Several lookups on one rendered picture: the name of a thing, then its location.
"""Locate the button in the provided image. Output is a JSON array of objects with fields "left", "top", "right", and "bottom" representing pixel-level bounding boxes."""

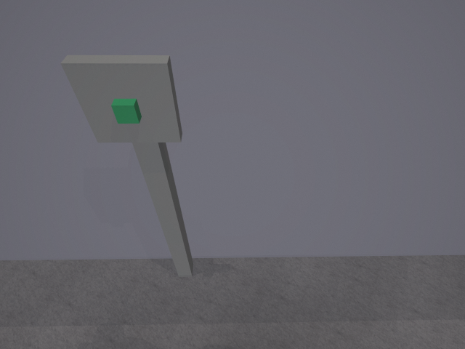
[{"left": 111, "top": 99, "right": 142, "bottom": 124}]

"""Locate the panel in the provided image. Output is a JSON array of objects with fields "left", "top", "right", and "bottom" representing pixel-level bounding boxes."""
[{"left": 61, "top": 55, "right": 193, "bottom": 277}]

